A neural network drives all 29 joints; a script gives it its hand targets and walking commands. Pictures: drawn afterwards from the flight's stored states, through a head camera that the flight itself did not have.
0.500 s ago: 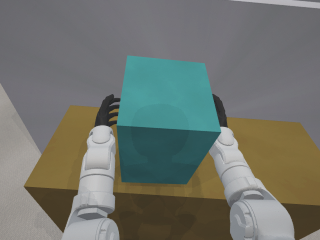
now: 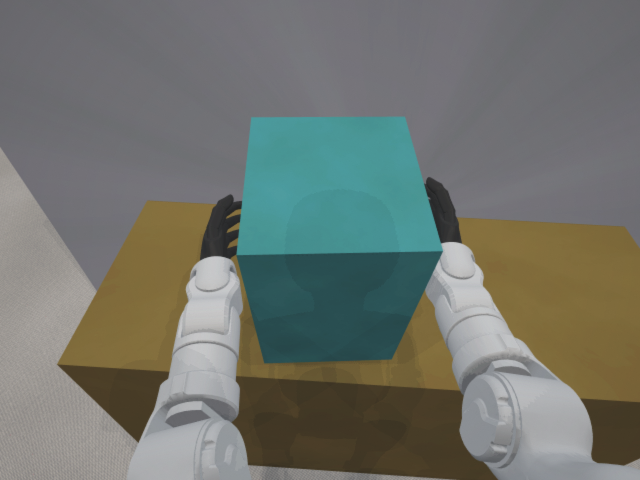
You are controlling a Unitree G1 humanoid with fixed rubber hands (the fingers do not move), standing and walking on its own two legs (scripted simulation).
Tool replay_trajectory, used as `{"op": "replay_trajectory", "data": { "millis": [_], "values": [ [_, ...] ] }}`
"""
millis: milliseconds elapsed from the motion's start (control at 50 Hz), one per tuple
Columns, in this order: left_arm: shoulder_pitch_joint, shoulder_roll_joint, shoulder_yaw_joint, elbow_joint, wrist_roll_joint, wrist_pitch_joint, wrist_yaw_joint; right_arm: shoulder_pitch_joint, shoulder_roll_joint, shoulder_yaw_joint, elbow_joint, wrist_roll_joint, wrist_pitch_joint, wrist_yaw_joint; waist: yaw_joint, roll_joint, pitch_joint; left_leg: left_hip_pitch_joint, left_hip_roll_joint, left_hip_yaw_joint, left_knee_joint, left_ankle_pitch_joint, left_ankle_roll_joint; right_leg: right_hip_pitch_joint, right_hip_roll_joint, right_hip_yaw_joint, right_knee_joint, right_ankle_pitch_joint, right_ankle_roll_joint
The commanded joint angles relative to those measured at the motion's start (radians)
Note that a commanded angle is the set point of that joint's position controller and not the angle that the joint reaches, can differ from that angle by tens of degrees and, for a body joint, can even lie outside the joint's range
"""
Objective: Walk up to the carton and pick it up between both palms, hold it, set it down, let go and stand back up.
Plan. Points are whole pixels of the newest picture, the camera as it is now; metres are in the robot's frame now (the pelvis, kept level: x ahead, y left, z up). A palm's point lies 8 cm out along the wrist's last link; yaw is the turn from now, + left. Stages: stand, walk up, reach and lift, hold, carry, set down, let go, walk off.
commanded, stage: set down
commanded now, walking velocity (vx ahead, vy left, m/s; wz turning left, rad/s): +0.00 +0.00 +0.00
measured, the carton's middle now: (328, 250) +0.43 +0.03 +0.06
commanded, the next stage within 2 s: none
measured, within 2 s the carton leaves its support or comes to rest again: rests again in 1.18 s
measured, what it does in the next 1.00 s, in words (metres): stands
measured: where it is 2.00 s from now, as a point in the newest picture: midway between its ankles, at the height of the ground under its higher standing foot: outside the picture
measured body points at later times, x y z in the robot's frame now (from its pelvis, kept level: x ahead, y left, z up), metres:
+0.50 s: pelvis +0.01 +0.00 +0.00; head +0.05 +0.00 +0.44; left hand +0.40 +0.17 +0.06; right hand +0.45 -0.13 +0.07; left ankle +0.01 +0.15 -0.75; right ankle -0.01 -0.07 -0.75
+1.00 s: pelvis +0.01 -0.01 -0.01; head +0.10 -0.02 +0.43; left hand +0.41 +0.16 +0.00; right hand +0.48 -0.12 +0.04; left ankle +0.01 +0.15 -0.75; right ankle -0.01 -0.07 -0.75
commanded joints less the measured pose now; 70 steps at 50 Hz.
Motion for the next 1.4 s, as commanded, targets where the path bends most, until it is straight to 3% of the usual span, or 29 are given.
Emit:
{"op": "replay_trajectory", "data": {
  "millis": [0, 220, 700, 720, 880, 1120, 1380],
  "values": [
    [-0.790, -0.469, -0.349, -0.175, -0.036, -0.117, -0.066, -0.685, 0.487, 0.244, -0.169, -0.054, -0.097, 0.155, 0.012, 0.007, -0.607, 0.069, -0.040, 0.106, 0.013, 0.229, 0.035, 0.325, -0.050, -0.018, 0.059, 0.536, 0.116],
    [-0.818, -0.499, -0.374, -0.158, -0.052, -0.179, -0.012, -0.695, 0.467, 0.217, -0.116, -0.069, -0.129, 0.177, 0.020, 0.022, -0.729, 0.064, -0.029, 0.097, 0.057, 0.297, 0.021, 0.237, -0.041, -0.016, 0.080, 0.555, 0.097],
    [-0.816, -0.500, -0.291, -0.052, -0.046, -0.280, 0.013, -0.710, 0.439, 0.161, 0.025, -0.130, -0.180, 0.205, 0.062, -0.027, -0.853, -0.095, -0.017, 0.115, 0.077, 0.325, 0.026, 0.220, -0.045, 0.003, 0.145, 0.708, 0.102],
    [-0.812, -0.473, -0.253, -0.041, -0.022, -0.287, 0.016, -0.727, 0.453, 0.169, 0.017, -0.153, -0.177, 0.206, 0.087, -0.057, -0.846, -0.103, -0.021, 0.125, 0.081, 0.302, 0.031, 0.241, -0.051, 0.000, 0.145, 0.700, 0.117],
    [-0.840, -0.482, -0.232, -0.028, -0.007, -0.334, 0.027, -0.723, 0.463, 0.108, 0.093, -0.226, -0.198, 0.211, 0.087, -0.055, -0.921, -0.159, -0.019, 0.137, 0.091, 0.306, 0.025, 0.228, -0.050, -0.005, 0.183, 0.750, 0.126],
    [-0.841, -0.505, -0.246, 0.019, -0.013, -0.384, 0.032, -0.707, 0.440, 0.074, 0.218, -0.255, -0.226, 0.216, 0.069, -0.046, -0.991, -0.232, -0.020, 0.130, 0.123, 0.358, 0.011, 0.181, -0.050, -0.010, 0.224, 0.855, 0.127],
    [-0.802, -0.468, -0.143, 0.082, 0.026, -0.368, 0.027, -0.721, 0.374, 0.005, 0.242, -0.303, -0.217, 0.237, 0.088, -0.116, -0.949, -0.324, -0.023, 0.152, 0.093, 0.267, 0.042, 0.185, -0.056, 0.007, 0.231, 0.798, 0.134]
  ]
}}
